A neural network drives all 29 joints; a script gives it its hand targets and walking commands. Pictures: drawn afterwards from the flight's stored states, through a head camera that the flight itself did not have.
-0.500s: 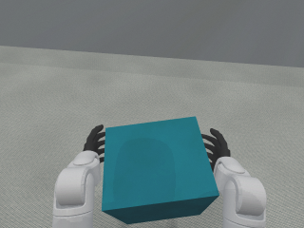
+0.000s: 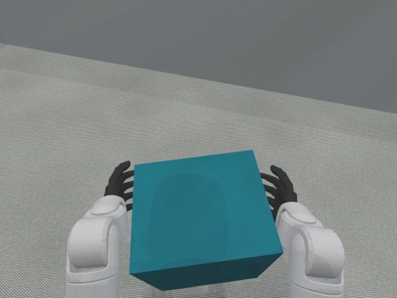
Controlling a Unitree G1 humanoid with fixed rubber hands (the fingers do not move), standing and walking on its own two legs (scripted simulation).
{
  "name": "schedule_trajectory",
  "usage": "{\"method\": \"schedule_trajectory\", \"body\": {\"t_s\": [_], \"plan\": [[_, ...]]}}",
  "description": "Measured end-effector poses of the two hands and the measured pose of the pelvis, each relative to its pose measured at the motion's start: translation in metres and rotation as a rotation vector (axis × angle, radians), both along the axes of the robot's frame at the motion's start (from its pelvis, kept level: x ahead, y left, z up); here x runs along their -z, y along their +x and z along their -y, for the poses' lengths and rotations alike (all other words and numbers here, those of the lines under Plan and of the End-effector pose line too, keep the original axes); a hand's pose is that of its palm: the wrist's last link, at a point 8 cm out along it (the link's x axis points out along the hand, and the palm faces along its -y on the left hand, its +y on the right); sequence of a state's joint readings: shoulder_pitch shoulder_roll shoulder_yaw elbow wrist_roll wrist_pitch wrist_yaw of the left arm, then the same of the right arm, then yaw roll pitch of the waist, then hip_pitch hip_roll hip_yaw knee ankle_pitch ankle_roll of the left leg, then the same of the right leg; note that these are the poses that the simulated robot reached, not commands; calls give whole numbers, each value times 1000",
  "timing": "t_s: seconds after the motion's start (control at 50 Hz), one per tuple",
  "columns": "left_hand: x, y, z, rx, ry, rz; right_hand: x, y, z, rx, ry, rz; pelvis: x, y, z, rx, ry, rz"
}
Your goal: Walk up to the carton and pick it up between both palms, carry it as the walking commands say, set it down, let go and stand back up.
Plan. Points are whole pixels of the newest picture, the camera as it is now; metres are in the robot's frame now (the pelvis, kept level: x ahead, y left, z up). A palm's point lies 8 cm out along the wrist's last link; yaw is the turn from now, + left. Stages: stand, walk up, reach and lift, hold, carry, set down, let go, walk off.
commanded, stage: carry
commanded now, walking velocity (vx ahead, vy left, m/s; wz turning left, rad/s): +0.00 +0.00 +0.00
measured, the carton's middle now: (202, 227) +0.26 -0.01 +0.02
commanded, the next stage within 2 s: none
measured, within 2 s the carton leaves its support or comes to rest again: neither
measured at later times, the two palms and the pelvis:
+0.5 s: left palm (103, 161) +0.36 +0.18 +0.08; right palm (254, 162) +0.37 -0.11 +0.08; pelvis +0.10 +0.03 +0.00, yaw +2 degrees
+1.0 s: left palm (102, 137) +0.43 +0.20 +0.08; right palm (240, 138) +0.43 -0.09 +0.08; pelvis +0.17 +0.05 +0.01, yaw +1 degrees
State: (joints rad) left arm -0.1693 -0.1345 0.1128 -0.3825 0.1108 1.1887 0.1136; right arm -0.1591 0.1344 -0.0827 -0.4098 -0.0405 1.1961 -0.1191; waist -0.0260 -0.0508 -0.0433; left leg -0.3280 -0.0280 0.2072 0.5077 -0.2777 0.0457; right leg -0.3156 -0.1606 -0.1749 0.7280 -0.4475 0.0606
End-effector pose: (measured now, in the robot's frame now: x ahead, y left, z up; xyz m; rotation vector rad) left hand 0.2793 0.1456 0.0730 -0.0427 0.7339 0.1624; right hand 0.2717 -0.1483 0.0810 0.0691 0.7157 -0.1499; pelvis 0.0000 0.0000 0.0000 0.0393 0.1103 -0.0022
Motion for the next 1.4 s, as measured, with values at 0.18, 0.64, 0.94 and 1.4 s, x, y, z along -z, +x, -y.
{"method": "schedule_trajectory", "body": {"t_s": [0.18, 0.64, 0.94, 1.4], "plan": [[5, 21, -26, -49, 54, -41, 20, 37, -26, -58, 43, -40, 3, 38, -13, -29, -34, 19], [7, 96, -45, -46, 24, -33, 9, 116, -45, -61, 12, -32, 4, 123, -28, -60, -59, 35], [3, 141, -58, -32, 33, -33, 9, 155, -58, -51, 15, -31, -9, 162, -45, -31, -50, 2], [27, 199, -61, -34, 39, -22, 31, 218, -61, -68, 10, -21, 1, 216, -45, -34, -46, 19]]}}
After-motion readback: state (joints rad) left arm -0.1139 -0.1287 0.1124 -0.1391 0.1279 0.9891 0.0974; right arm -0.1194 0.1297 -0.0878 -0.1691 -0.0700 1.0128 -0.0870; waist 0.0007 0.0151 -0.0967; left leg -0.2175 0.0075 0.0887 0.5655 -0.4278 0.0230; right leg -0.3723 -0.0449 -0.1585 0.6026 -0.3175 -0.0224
